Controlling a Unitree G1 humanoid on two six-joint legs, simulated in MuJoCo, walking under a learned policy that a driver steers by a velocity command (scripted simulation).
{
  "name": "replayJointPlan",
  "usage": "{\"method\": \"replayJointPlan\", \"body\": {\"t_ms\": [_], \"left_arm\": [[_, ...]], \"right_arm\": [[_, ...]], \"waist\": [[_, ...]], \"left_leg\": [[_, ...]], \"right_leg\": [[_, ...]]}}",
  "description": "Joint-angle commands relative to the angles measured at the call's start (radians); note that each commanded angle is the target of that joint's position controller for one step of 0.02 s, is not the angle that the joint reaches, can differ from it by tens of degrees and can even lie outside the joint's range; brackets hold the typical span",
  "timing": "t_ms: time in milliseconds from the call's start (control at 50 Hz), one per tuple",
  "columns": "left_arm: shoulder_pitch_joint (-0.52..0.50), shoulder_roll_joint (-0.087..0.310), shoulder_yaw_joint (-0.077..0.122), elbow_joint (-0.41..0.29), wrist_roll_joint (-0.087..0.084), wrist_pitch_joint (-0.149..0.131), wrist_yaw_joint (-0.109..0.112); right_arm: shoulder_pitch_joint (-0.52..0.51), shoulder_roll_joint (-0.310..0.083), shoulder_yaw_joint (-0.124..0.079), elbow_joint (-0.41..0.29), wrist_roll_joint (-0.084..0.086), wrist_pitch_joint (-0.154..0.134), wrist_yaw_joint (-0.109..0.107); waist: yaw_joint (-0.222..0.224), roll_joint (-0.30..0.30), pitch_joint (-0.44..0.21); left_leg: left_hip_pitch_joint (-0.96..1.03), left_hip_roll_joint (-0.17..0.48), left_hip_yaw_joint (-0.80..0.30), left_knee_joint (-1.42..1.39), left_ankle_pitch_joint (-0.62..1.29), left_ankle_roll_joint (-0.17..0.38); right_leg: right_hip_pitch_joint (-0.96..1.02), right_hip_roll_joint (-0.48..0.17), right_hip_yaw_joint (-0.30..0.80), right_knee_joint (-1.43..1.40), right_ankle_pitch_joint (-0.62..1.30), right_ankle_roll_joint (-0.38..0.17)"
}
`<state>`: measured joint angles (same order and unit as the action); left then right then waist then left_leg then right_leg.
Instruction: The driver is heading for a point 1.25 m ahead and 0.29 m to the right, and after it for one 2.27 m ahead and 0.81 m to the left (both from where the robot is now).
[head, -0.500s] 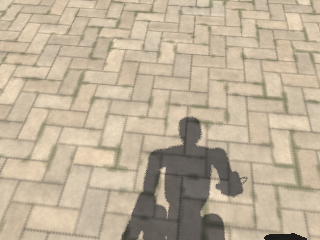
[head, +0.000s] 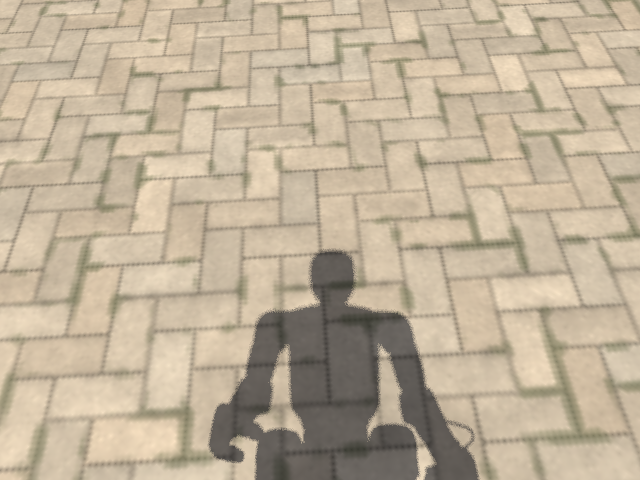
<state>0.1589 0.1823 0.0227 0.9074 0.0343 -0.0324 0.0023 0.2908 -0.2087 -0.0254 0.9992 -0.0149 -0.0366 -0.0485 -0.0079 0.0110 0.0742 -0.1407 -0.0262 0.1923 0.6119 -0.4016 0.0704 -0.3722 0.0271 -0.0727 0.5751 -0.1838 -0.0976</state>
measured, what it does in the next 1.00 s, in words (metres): walks ahead, turning right: left foot, then right foot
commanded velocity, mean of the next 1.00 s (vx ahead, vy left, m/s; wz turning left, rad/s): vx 0.30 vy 0.00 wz -0.46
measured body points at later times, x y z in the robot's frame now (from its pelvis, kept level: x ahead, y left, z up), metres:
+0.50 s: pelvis +0.04 +0.03 +0.02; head +0.05 +0.03 +0.47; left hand +0.20 +0.27 -0.11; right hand +0.06 -0.27 -0.10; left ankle +0.05 +0.13 -0.73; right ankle +0.06 -0.07 -0.70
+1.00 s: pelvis +0.21 -0.10 +0.00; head +0.24 -0.12 +0.45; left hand +0.48 +0.02 -0.11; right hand +0.03 -0.28 -0.14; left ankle +0.11 +0.10 -0.63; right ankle +0.22 -0.19 -0.72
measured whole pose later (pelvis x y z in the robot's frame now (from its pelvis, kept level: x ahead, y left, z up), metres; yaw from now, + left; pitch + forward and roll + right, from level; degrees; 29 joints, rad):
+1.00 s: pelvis +0.21 -0.10 +0.00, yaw -28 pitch +2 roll +0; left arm 0.07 0.23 0.04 0.79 0.04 -0.05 -0.03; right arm 0.46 -0.21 -0.04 0.97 0.00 -0.06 0.00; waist -0.07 0.00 0.06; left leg -0.22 0.06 0.04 1.07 -0.42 0.04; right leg -0.39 0.04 -0.08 0.56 -0.21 -0.08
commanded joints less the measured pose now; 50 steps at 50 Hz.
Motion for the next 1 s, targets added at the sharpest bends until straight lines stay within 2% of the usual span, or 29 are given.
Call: {"method": "replayJointPlan", "body": {"t_ms": [20,40,60,80,120,180,200,220,240,280,360,400,440,460,480,500,520,540,580,680,800,840,880,900,920,940,960,980,1000], "left_arm": [[0.235,0.272,0.082,-0.011,-0.028,0.006,0.014],[0.213,0.25,0.081,-0.019,-0.048,0.018,0.007],[0.143,0.211,0.075,-0.035,-0.036,0.03,0.011],[0.088,0.177,0.066,-0.047,-0.025,0.043,0.017],[0.042,0.156,0.063,-0.065,-0.018,0.049,0.021],[0.069,0.188,0.075,-0.068,-0.016,0.04,0.012],[0.078,0.2,0.079,-0.068,-0.015,0.041,0.011],[0.095,0.205,0.083,-0.067,-0.017,0.042,0.01],[0.099,0.209,0.086,-0.07,-0.017,0.046,0.009],[0.098,0.223,0.093,-0.077,-0.012,0.052,0.006],[0.099,0.244,0.107,-0.087,-0.007,0.052,-0.001],[0.049,0.241,0.111,-0.105,-0.009,0.054,-0.009],[-0.055,0.213,0.11,-0.143,-0.013,0.061,-0.009],[-0.047,0.15,0.099,-0.159,-0.023,0.055,-0.004],[-0.011,0.071,0.073,-0.186,-0.035,0.039,-0.005],[-0.047,0.165,0.086,-0.184,-0.002,0.029,-0.013],[-0.02,0.187,0.094,-0.175,0.002,0.024,-0.031],[0.024,0.19,0.096,-0.153,0.006,0.022,-0.044],[0.049,0.178,0.092,-0.136,0.013,0.03,-0.061],[-0.113,0.138,0.068,-0.199,0.01,0.036,-0.081],[-0.262,0.099,0.031,-0.257,0.011,0.023,-0.092],[-0.257,0.101,0.026,-0.257,0.013,0.018,-0.085],[-0.109,0.127,0.039,-0.211,0.012,0.006,-0.064],[0.064,0.149,0.05,-0.15,0.018,-0.008,-0.05],[0.233,0.214,0.07,-0.106,0.037,-0.018,-0.033],[0.306,0.325,0.091,-0.092,0.034,-0.02,-0.019],[0.316,0.318,0.095,-0.089,-0.001,-0.012,-0.011],[0.221,0.28,0.082,-0.077,-0.008,-0.014,-0.008],[0.158,0.214,0.065,-0.081,-0.008,-0.02,-0.011]], "right_arm": [[0.069,-0.083,-0.028,-0.097,0.014,0.019,-0.002],[0.054,-0.105,-0.03,-0.092,-0.012,0.035,0.001],[-0.005,-0.098,-0.033,-0.104,-0.009,0.04,0.004],[-0.037,-0.098,-0.036,-0.111,-0.005,0.04,0.003],[-0.035,-0.103,-0.04,-0.119,-0.022,0.053,0.003],[-0.031,-0.085,-0.038,-0.132,-0.011,0.069,0.004],[-0.047,-0.085,-0.038,-0.142,-0.008,0.073,0.002],[-0.059,-0.091,-0.039,-0.151,-0.012,0.073,0.005],[-0.082,-0.099,-0.039,-0.163,-0.015,0.072,0.01],[-0.125,-0.118,-0.043,-0.19,-0.017,0.066,0.021],[-0.138,-0.113,-0.038,-0.214,-0.01,0.037,0.028],[-0.074,-0.11,-0.035,-0.209,0.001,0.022,0.024],[0.109,-0.112,-0.038,-0.161,0.011,0.01,0.008],[0.167,-0.197,-0.058,-0.142,0.004,0.003,-0.011],[0.114,-0.285,-0.071,-0.179,-0.016,-0.001,-0.018],[0.005,-0.267,-0.072,-0.197,-0.03,-0.003,-0.018],[-0.046,-0.214,-0.06,-0.21,-0.021,-0.012,-0.012],[-0.073,-0.184,-0.053,-0.216,-0.012,-0.024,-0.002],[-0.04,-0.166,-0.048,-0.214,-0.005,-0.04,0.009],[0.144,-0.144,-0.049,-0.156,-0.016,-0.058,0.035],[0.199,-0.158,-0.046,-0.107,-0.011,-0.061,0.041],[0.226,-0.171,-0.047,-0.075,-0.006,-0.051,0.039],[0.227,-0.194,-0.048,-0.052,-0.001,-0.043,0.037],[0.216,-0.198,-0.046,-0.048,0.01,-0.038,0.035],[0.196,-0.169,-0.034,-0.075,0.014,-0.039,0.036],[0.241,-0.035,-0.004,-0.136,0.03,-0.044,0.059],[0.159,-0.163,-0.043,-0.13,0.016,-0.044,0.05],[0.093,-0.152,-0.046,-0.154,0.02,-0.049,0.052],[0.081,-0.127,-0.037,-0.15,0.018,-0.057,0.055]], "waist": [[0.067,-0.284,-0.283],[0.05,-0.122,-0.247],[0.042,-0.073,-0.134],[0.016,-0.025,-0.064],[-0.004,-0.065,-0.072],[-0.002,-0.063,-0.132],[0.006,-0.073,-0.136],[0.015,-0.086,-0.156],[0.025,-0.11,-0.156],[0.038,-0.151,-0.135],[0.037,-0.13,-0.118],[-0.005,-0.137,-0.111],[-0.117,-0.114,-0.069],[-0.118,0.066,-0.052],[-0.075,0.251,-0.093],[-0.023,0.093,0.012],[0.022,0.065,0.028],[0.043,0.071,0.023],[0.028,0.112,0.004],[-0.062,0.085,0.033],[-0.089,0.128,0.052],[-0.076,0.148,0.043],[0.011,0.145,-0.047],[0.094,0.118,-0.147],[0.165,0.064,-0.265],[0.13,-0.224,-0.411],[0.158,-0.099,-0.402],[0.104,-0.087,-0.245],[0.07,-0.058,-0.156]], "left_leg": [[-0.34,-0.083,-0.1,0.638,-0.258,-0.043],[-0.357,-0.005,-0.21,0.686,-0.246,-0.054],[-0.397,0.011,-0.219,0.684,-0.175,-0.063],[-0.401,0.036,-0.228,0.611,-0.102,-0.071],[-0.36,0.035,-0.216,0.534,-0.02,-0.086],[-0.347,0.021,-0.22,0.45,-0.001,-0.105],[-0.353,0.02,-0.223,0.414,-0.001,-0.109],[-0.352,0.024,-0.225,0.376,0.003,-0.112],[-0.354,0.027,-0.226,0.34,0.004,-0.115],[-0.359,0.019,-0.223,0.28,-0.009,-0.12],[-0.276,-0.008,-0.222,0.151,-0.052,-0.1],[-0.123,-0.037,-0.216,0.023,-0.08,-0.065],[0.167,-0.047,-0.182,-0.29,0.039,-0.021],[0.299,0.121,-0.341,-0.414,-0.085,0.0],[0.288,0.438,-0.765,-0.525,-0.363,0.069],[0.109,0.44,-0.777,-0.55,-0.394,0.105],[0.056,0.389,-0.693,-0.539,-0.338,0.093],[0.062,0.329,-0.587,-0.533,-0.235,0.07],[0.076,0.261,-0.42,-0.525,-0.079,0.052],[0.176,0.257,-0.278,-0.495,0.211,0.069],[0.161,0.264,-0.161,-0.463,0.507,0.071],[0.174,0.277,-0.141,-0.41,0.686,0.07],[0.192,0.28,-0.11,-0.204,1.077,0.06],[0.125,0.254,-0.07,-0.015,1.08,0.038],[-0.085,0.226,-0.06,0.228,0.768,0.02],[-0.458,0.059,-0.056,0.591,-0.075,-0.028],[-0.504,0.047,-0.22,0.703,-0.094,-0.01],[-0.547,0.093,-0.235,0.7,0.001,0.001],[-0.516,0.12,-0.226,0.635,0.061,0.002]], "right_leg": [[0.409,-0.424,0.593,-0.166,0.888,-0.33],[0.332,-0.407,0.546,-0.203,0.692,-0.331],[0.226,-0.351,0.488,-0.242,0.5,-0.303],[0.144,-0.288,0.432,-0.276,0.357,-0.246],[0.099,-0.204,0.366,-0.288,0.287,-0.191],[0.134,-0.18,0.366,-0.274,0.294,-0.172],[0.143,-0.177,0.381,-0.278,0.247,-0.165],[0.153,-0.167,0.407,-0.304,0.066,-0.162],[0.151,-0.158,0.442,-0.34,-0.145,-0.161],[0.145,-0.161,0.514,-0.39,-0.362,-0.16],[0.111,-0.155,0.569,-0.39,-0.427,-0.153],[0.01,-0.126,0.567,-0.382,-0.445,-0.129],[-0.199,-0.025,0.497,-0.308,-0.476,-0.032],[-0.367,0.068,0.365,-0.059,-0.483,0.035],[-0.474,0.157,0.201,0.253,-0.37,0.05],[-0.487,0.058,0.228,0.339,-0.219,0.051],[-0.436,0.031,0.233,0.381,-0.142,0.053],[-0.417,0.025,0.211,0.433,-0.09,0.068],[-0.413,0.005,0.16,0.533,-0.043,0.087],[-0.503,-0.033,0.138,0.483,0.021,0.101],[-0.301,-0.029,-0.003,0.119,0.015,0.066],[-0.187,-0.005,-0.051,0.035,-0.037,0.023],[0.028,0.06,-0.077,-0.036,-0.064,-0.029],[0.26,0.071,-0.066,-0.108,0.011,-0.056],[0.543,-0.089,0.107,-0.111,-0.077,-0.092],[0.83,-0.444,0.632,-0.175,-0.091,-0.214],[0.744,-0.438,0.724,-0.243,0.039,-0.215],[0.62,-0.384,0.533,-0.245,0.139,-0.19],[0.48,-0.333,0.425,-0.277,0.226,-0.161]]}}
